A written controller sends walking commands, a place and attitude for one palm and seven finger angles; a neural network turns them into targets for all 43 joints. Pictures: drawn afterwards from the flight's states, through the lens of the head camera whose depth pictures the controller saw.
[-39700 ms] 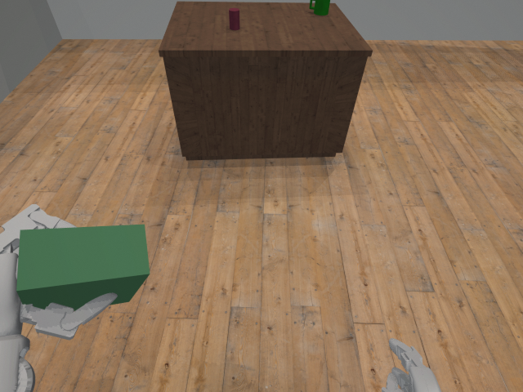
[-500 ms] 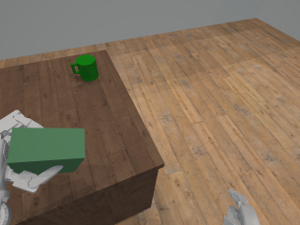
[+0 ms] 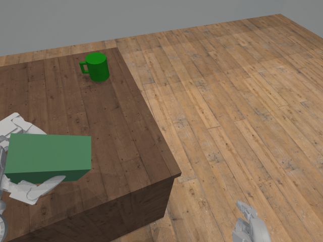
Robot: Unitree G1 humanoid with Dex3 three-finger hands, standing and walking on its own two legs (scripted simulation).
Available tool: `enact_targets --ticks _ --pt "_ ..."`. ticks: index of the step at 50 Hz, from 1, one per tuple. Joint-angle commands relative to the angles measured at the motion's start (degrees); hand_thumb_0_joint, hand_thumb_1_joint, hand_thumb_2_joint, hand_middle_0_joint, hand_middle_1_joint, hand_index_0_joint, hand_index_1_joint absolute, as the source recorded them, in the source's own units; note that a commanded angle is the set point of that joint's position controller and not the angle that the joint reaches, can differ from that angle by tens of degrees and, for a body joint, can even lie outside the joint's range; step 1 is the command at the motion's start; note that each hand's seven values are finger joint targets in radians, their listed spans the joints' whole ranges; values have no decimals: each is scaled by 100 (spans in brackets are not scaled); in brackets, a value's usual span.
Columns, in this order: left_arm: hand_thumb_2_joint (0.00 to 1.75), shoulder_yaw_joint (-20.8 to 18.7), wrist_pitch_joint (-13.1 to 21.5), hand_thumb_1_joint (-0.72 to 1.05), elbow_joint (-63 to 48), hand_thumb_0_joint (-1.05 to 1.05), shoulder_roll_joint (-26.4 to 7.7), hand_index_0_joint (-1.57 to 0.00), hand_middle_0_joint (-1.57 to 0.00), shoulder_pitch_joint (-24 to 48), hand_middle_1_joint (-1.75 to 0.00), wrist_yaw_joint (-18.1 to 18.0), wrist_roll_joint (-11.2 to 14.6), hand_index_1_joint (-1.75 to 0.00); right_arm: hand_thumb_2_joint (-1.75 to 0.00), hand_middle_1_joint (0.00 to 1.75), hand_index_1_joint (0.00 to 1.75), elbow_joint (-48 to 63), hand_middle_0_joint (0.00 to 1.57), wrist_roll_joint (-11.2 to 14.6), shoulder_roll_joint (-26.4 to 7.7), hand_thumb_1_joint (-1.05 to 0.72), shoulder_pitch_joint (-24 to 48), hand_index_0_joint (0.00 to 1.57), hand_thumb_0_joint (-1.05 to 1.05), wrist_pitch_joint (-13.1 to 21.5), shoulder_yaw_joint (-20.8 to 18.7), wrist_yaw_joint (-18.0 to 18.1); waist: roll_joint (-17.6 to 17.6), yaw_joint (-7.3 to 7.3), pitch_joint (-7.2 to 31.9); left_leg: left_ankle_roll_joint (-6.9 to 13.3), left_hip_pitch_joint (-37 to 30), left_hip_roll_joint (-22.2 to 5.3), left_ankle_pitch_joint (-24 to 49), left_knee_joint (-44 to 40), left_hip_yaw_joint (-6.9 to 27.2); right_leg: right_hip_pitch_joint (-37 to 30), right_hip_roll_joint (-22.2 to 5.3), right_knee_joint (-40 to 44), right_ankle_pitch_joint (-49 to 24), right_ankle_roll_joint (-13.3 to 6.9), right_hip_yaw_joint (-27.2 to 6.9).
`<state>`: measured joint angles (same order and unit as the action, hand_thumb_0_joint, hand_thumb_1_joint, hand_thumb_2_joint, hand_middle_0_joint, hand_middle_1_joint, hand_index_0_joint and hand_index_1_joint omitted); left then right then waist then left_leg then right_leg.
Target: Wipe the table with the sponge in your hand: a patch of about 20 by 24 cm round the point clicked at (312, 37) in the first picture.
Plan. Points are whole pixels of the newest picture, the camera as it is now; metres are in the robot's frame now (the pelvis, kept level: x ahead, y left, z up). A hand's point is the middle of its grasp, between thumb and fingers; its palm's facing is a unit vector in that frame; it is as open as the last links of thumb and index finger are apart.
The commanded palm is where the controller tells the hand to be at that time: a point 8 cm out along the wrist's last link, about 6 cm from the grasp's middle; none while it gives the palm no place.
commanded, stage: shuffle to correct the standing spot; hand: left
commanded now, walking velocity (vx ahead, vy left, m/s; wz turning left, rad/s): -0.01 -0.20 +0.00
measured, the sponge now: (61, 161) +0.23 +0.21 +0.13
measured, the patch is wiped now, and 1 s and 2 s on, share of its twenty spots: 0.00 0.00 0.00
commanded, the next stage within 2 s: none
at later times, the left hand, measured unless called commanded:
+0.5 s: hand (43, 158) +0.22 +0.23 +0.16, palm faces +0.31 -0.86 -0.41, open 9.8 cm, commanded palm +0.16 +0.27 +0.18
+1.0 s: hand (41, 159) +0.22 +0.23 +0.16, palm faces +0.30 -0.86 -0.43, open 9.8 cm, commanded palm +0.16 +0.27 +0.18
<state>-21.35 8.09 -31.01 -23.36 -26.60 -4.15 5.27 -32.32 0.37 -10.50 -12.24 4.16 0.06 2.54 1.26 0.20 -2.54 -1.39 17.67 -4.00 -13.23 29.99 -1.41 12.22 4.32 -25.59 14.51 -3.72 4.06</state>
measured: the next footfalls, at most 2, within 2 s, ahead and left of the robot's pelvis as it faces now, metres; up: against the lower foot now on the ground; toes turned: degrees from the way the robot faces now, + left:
none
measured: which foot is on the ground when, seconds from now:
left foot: down 0.00-1.00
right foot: down 0.00-1.00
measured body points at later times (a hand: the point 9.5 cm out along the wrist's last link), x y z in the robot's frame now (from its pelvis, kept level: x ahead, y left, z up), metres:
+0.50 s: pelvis +0.00 -0.01 +0.00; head +0.03 -0.01 +0.45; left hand +0.20 +0.27 +0.19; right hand +0.17 -0.26 -0.08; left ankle +0.03 +0.13 -0.74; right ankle -0.01 -0.07 -0.74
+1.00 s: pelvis +0.00 -0.01 +0.00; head +0.03 +0.00 +0.45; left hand +0.20 +0.27 +0.19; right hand +0.17 -0.24 -0.08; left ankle +0.03 +0.13 -0.74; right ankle -0.01 -0.07 -0.74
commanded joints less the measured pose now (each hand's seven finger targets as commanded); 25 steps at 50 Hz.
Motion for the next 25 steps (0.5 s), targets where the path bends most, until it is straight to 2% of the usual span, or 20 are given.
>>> enact_targets --ticks 1,6,10,12,15,18,21,22,24,25 --pt "130 -636 394 10 -1170 0 -916 -120 -120 332 -160 -97 17 -160 -90 30 30 881 20 27 -805 -90 418 20 0 331 -352 75 -748 -48 878 417 -503 -728 662 -595 712 -205 -673 391 -844 274 -542" --pt "130 -655 362 10 -1122 0 -928 -120 -120 160 -160 -66 45 -160 -90 30 30 905 20 50 -809 -90 390 20 0 316 -364 43 -575 -51 981 373 -663 -688 1119 -405 647 -234 -728 434 -1189 217 -534" --pt "130 -717 345 10 -1232 0 -998 -120 -120 155 -160 -77 77 -160 -90 30 30 913 20 83 -811 -90 416 20 0 303 -376 47 -474 -81 1008 310 -703 -552 1155 -240 544 -211 -828 436 -1418 110 -641" --pt "130 -716 364 10 -1289 0 -1010 -120 -120 180 -160 -80 79 -160 -90 30 30 936 20 68 -812 -90 424 20 0 292 -379 52 -576 -76 988 324 -667 -568 1051 -234 548 -165 -835 436 -1309 125 -656" --pt "130 -784 347 10 -1276 0 -1086 -120 -120 168 -160 -113 97 -160 -90 30 30 902 20 79 -801 -90 447 20 0 282 -363 66 -540 -88 896 315 -592 -543 863 -257 565 -124 -862 465 -1206 107 -690" --pt "130 -723 354 10 -1229 0 -1006 -120 -120 208 -160 -114 92 -160 -90 30 30 901 20 76 -817 -90 419 20 0 277 -383 67 -559 -96 858 323 -567 -514 720 -201 550 -56 -881 484 -1155 103 -743" --pt "130 -697 326 10 -1126 0 -966 -120 -120 157 -160 -121 102 -160 -90 30 30 882 20 73 -809 -90 420 20 0 265 -375 77 -498 -108 811 335 -545 -506 563 -202 526 -5 -882 509 -1079 137 -773" --pt "130 -725 323 10 -1084 0 -990 -120 -120 184 -160 -124 92 -160 -90 30 30 877 20 74 -818 -90 405 20 0 256 -381 73 -382 -100 775 338 -492 -484 487 -148 512 -1 -902 553 -1074 162 -796" --pt "130 -722 316 10 -1057 0 -976 -120 -120 201 -160 -131 95 -160 -90 30 30 863 20 86 -820 -90 391 20 0 240 -397 60 -218 -106 815 319 -521 -392 444 42 409 2 -1008 596 -1229 150 -898" --pt "130 -663 291 10 -1067 0 -957 -120 -120 197 -160 -143 104 -160 -90 30 30 860 20 103 -804 -90 414 20 0 247 -380 63 -243 -129 765 302 -556 -330 344 50 413 113 -1046 606 -1156 80 -923"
